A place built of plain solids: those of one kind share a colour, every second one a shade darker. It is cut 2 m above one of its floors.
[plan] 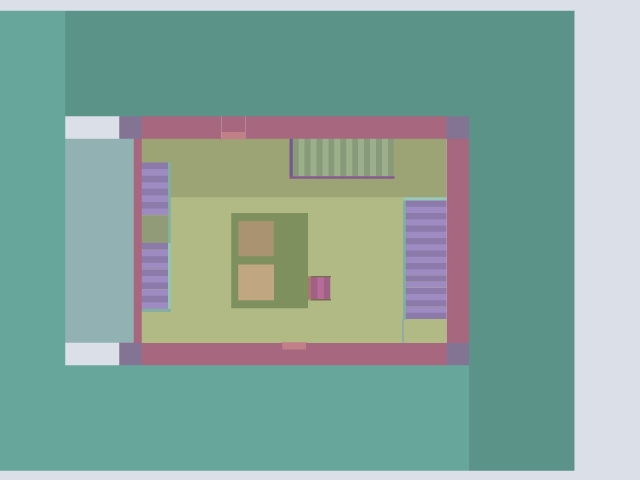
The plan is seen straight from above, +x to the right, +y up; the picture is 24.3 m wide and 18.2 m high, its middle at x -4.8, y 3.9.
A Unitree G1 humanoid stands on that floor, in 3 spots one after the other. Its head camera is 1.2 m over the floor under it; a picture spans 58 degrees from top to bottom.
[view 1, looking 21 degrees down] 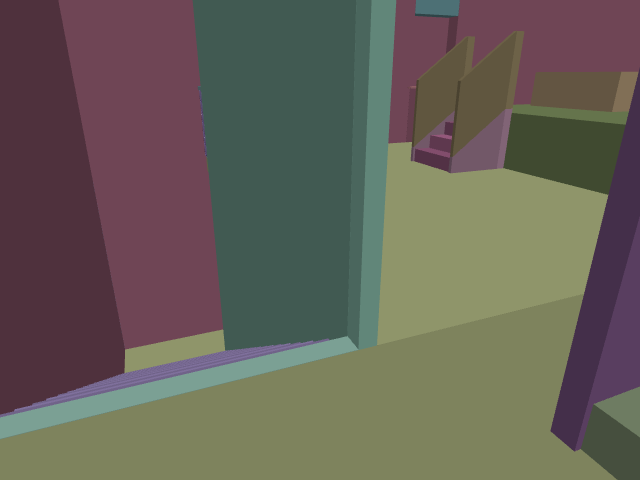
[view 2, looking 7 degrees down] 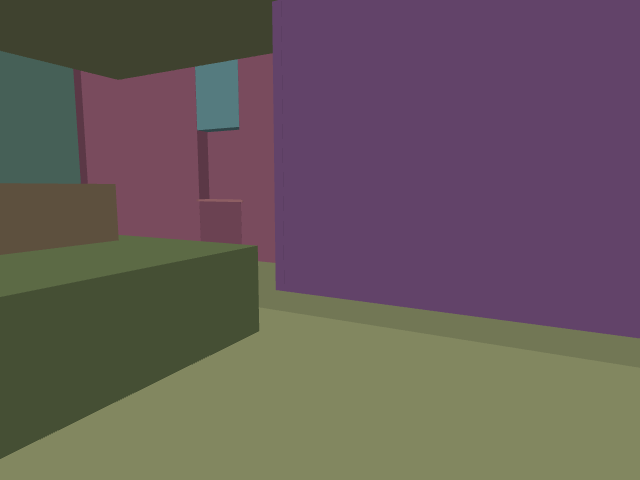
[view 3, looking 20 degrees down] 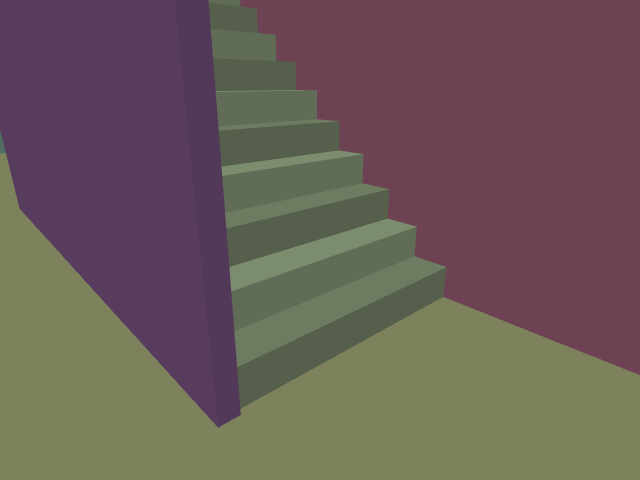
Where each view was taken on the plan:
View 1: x -0.75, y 7.03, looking -112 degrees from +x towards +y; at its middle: wall_mill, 2.29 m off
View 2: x -3.16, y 2.07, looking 118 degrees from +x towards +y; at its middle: wall_steep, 4.73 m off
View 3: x -0.78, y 5.65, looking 138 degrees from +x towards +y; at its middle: step_steep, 2.39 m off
